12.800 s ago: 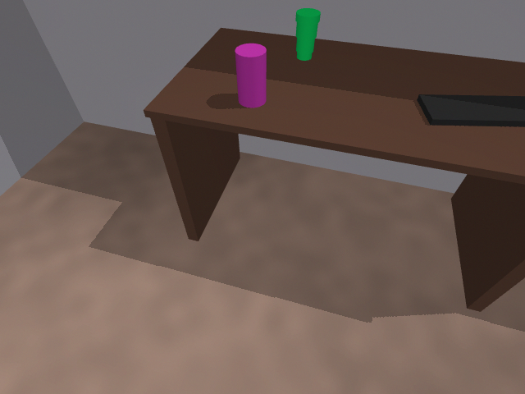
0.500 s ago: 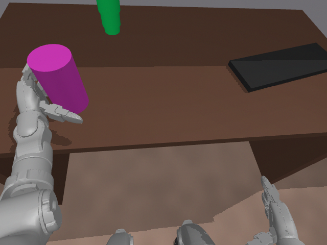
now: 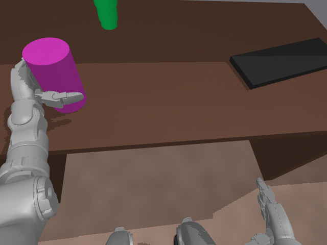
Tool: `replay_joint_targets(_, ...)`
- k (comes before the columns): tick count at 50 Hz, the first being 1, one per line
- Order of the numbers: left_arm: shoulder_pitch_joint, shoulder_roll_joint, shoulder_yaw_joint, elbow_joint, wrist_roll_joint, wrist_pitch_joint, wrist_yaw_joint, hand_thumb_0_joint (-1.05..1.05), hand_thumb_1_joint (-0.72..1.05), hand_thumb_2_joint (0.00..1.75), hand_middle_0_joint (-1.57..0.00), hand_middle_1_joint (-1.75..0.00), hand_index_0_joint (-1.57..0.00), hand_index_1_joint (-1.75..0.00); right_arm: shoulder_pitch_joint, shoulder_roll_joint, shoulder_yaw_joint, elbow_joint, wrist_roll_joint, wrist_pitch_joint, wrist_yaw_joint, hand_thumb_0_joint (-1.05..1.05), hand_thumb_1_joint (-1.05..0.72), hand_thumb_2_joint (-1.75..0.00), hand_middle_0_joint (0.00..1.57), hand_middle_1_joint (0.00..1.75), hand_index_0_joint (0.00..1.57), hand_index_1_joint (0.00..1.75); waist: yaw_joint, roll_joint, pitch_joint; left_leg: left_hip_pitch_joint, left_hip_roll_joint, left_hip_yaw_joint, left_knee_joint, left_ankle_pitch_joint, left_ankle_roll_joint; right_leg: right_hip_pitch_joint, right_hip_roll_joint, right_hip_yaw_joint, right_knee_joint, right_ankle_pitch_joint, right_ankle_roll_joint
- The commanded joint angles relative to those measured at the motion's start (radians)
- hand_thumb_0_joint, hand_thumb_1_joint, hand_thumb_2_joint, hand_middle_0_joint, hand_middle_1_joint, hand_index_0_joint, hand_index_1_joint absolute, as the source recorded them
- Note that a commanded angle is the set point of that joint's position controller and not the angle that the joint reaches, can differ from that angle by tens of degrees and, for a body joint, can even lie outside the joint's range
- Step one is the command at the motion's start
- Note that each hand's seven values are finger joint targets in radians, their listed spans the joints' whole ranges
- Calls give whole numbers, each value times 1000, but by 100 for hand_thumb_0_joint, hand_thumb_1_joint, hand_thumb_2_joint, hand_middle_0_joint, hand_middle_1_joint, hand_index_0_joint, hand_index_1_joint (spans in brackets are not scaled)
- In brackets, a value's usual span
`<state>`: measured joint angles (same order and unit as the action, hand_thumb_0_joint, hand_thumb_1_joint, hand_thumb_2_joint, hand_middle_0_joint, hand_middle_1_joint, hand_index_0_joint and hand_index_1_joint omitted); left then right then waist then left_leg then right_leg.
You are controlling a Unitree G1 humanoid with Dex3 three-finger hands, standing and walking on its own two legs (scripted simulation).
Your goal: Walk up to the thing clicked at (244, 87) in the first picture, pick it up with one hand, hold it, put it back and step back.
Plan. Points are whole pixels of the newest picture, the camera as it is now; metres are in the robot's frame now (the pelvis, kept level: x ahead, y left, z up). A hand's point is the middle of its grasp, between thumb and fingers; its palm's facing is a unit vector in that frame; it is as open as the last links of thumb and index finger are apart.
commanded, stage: close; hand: left
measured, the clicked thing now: (59, 78) +0.49 +0.21 +0.09
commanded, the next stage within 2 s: settle in 0.06 s
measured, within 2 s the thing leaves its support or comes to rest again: leaves its support in 0.52 s
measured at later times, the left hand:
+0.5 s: hand (59, 85) +0.47 +0.21 +0.09, palm faces +0.15 -0.99 +0.00, open 11.5 cm
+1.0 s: hand (52, 75) +0.46 +0.21 +0.14, palm faces +0.16 -0.99 +0.00, open 11.5 cm
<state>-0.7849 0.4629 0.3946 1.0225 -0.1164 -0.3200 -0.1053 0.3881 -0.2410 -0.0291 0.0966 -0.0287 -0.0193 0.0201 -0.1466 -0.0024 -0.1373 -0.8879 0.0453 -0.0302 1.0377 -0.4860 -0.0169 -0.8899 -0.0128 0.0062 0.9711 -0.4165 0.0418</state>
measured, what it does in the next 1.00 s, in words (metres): stands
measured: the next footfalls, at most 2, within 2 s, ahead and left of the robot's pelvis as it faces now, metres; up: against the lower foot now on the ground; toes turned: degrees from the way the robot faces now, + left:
none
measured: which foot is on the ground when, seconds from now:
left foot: down 0.00-1.00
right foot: down 0.00-1.00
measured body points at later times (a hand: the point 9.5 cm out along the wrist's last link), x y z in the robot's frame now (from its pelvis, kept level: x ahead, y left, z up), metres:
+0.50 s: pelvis +0.01 +0.00 +0.01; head +0.09 +0.02 +0.45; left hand +0.46 +0.26 +0.09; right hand +0.16 -0.25 -0.02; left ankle +0.00 +0.13 -0.67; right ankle +0.02 -0.15 -0.67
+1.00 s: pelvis +0.00 +0.00 +0.02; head +0.06 +0.01 +0.47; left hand +0.45 +0.26 +0.14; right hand +0.15 -0.27 -0.02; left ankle +0.00 +0.13 -0.67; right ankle +0.02 -0.15 -0.67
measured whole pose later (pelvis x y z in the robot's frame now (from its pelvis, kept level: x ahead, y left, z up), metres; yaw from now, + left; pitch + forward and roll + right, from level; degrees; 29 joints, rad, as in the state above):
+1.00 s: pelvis +0.00 +0.00 +0.02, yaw +0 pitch +13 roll -1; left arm -0.70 0.40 0.35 0.86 -0.13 -0.17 -0.10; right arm 0.35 -0.23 -0.06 0.24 0.01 0.00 -0.02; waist -0.10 0.01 -0.10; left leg -0.68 0.04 -0.01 0.90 -0.44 -0.02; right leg -0.70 -0.02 0.02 0.86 -0.38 0.04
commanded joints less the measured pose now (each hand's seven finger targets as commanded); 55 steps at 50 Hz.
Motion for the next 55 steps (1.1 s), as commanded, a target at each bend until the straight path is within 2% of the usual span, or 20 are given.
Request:
replay_joint_targets(1, -342, 129, -41, -255, -6, -31, -18, 0, 0, 97, -125, -116, -125, -117, 45, -132, -88, -180, 12, -44, -13, 0, 53, -5, 5, 5, 5, 5, -3, 134, -471, 336, -21, 24, -131, 396, 7, 250, 22, -32, -93, 328, -53)
replay_joint_targets(5, -262, 133, -21, -283, -12, -10, -11, 0, 3, 105, -130, -125, -131, -125, 18, -120, -62, -170, 16, -35, -6, 0, 53, -5, 5, 5, 5, 5, 23, 108, -437, 316, -10, 11, -132, 480, 4, 270, 24, -41, -79, 380, -56)
replay_joint_targets(8, -204, 125, 2, -259, -9, -12, -3, 0, 3, 108, -132, -128, -133, -128, 27, -137, -89, -137, 16, -20, -2, 0, 53, -5, 5, 5, 5, 5, 18, 86, -360, 276, -10, 9, -137, 439, 7, 234, 25, -42, -81, 340, -58)
replay_joint_targets(11, -288, 171, 7, -379, 5, -22, 5, 0, 21, 117, -124, -126, -124, -128, 35, -138, -98, -160, 15, -14, 2, 0, 54, -5, 5, 5, 5, 5, 14, 136, -458, 355, -10, 11, -131, 471, 2, 243, 24, -38, -79, 353, -57)
replay_joint_targets(13, -243, 125, -4, -330, -3, -8, 6, 0, 14, 120, -126, -130, -126, -132, 44, -140, -103, -172, 16, -11, 0, 0, 54, -5, 5, 5, 5, 5, 10, 103, -426, 339, -11, 13, -128, 495, 3, 258, 24, -37, -79, 384, -55)
replay_joint_targets(14, -275, 161, 12, -362, -6, -10, 9, 0, 7, 117, -128, -131, -128, -133, 35, -140, -103, -165, 18, -7, 0, 0, 53, -5, 5, 5, 5, 5, 18, 110, -444, 337, -15, 16, -131, 483, 5, 280, 21, -33, -82, 387, -53)
replay_joint_targets(20, -336, 169, -4, -457, -14, -4, 6, 0, 7, 119, -128, -132, -128, -135, 1, -117, -82, -175, 21, -2, -7, 0, 53, -6, 5, 5, 5, 5, 38, 142, -471, 363, -20, 25, -150, 454, 6, 324, 16, -26, -99, 374, -52)
replay_joint_targets(22, -354, 187, 18, -452, -28, 1, 11, 0, 6, 120, -127, -132, -127, -135, 9, -146, -125, -147, 23, -1, -19, 0, 53, -6, 5, 5, 5, 5, 28, 118, -462, 366, -18, 24, -157, 450, 9, 334, 19, -28, -106, 380, -49)
replay_joint_targets(25, -337, 197, 20, -452, -23, 11, 19, 0, 5, 120, -125, -132, -125, -134, 34, -134, -114, -103, 21, 0, -24, 0, 52, -6, 5, 5, 5, 5, 32, 133, -461, 400, -15, 23, -159, 500, 7, 328, 17, -29, -105, 410, -50)
replay_joint_targets(27, -390, 181, -2, -512, -25, 7, 18, 0, 5, 121, -126, -132, -126, -135, -22, -103, -75, -161, 26, -6, -24, 0, 52, -6, 5, 5, 5, 5, 36, 137, -510, 428, -15, 20, -157, 536, 6, 358, 17, -28, -106, 433, -50)
replay_joint_targets(28, -379, 198, 9, -482, -25, 14, 19, 0, 4, 123, -128, -134, -127, -137, -28, -129, -105, -147, 28, -5, -31, 0, 53, -6, 5, 5, 5, 5, 32, 111, -487, 410, -17, 23, -163, 516, 11, 374, 16, -26, -114, 434, -47)
replay_joint_targets(30, -374, 194, 6, -471, -31, 19, 12, 0, 3, 123, -125, -134, -125, -136, -11, -124, -101, -93, 28, -3, -31, 0, 53, -6, 5, 5, 5, 5, 40, 122, -418, 395, -20, 25, -180, 481, 8, 351, 18, -29, -126, 401, -49)
replay_joint_targets(36, -367, 179, -6, -438, -31, 49, 6, 0, 4, 124, -126, -135, -126, -137, 0, -117, -98, -62, 32, -9, -34, 0, 53, -5, 5, 5, 5, 5, 36, 128, -422, 441, -15, 26, -199, 479, 6, 340, 17, -32, -147, 380, -50)
replay_joint_targets(41, -412, 187, -8, -430, -34, 61, 5, 0, 6, 124, -126, -135, -127, -137, -37, -114, -98, -32, 38, -17, -39, 0, 54, -5, 5, 5, 5, 5, 39, 100, -367, 389, -27, 36, -228, 371, 15, 365, 14, -24, -180, 333, -44)
replay_joint_targets(42, -404, 186, -2, -427, -41, 63, 6, 0, 6, 125, -126, -136, -127, -138, -68, -145, -121, -59, 40, -26, -44, 0, 54, -5, 5, 5, 5, 5, 41, 80, -366, 406, -24, 32, -240, 357, 12, 362, 15, -29, -183, 310, -47)
replay_joint_targets(44, -417, 181, -14, -426, -36, 62, 10, 0, 8, 126, -127, -136, -128, -138, -79, -111, -87, -77, 45, -35, -46, 0, 54, -5, 5, 5, 5, 5, 42, 63, -384, 397, -32, 43, -243, 303, 20, 393, 13, -22, -201, 290, -39)
replay_joint_targets(47, -420, 207, -9, -427, -42, 64, 7, 0, 7, 126, -128, -138, -129, -139, -38, -139, -120, 2, 46, -36, -60, 0, 54, -5, 5, 5, 5, 5, 35, 63, -373, 402, -33, 45, -248, 316, 23, 404, 13, -20, -210, 313, -35)
replay_joint_targets(49, -433, 206, -9, -452, -40, 68, 7, 0, 7, 128, -129, -139, -130, -141, -78, -96, -72, -36, 49, -48, -58, 0, 54, -5, 5, 5, 5, 5, 46, 84, -414, 427, -33, 45, -243, 383, 19, 428, 9, -20, -205, 365, -36)
replay_joint_targets(51, -429, 220, 4, -443, -42, 70, 11, 0, 4, 129, -130, -140, -131, -142, -78, -121, -94, 1, 46, -50, -60, 0, 54, -5, 5, 5, 5, 5, 53, 100, -405, 440, -25, 36, -251, 425, 9, 411, 12, -29, -196, 369, -45)
replay_joint_targets(55, -449, 213, -5, -453, -39, 75, 17, 0, 8, 130, -130, -141, -131, -142, -86, -108, -86, 15, 49, -57, -64, 0, 54, -5, 5, 5, 5, 5, 51, 106, -390, 442, -31, 41, -266, 363, 12, 408, 10, -24, -220, 327, -43)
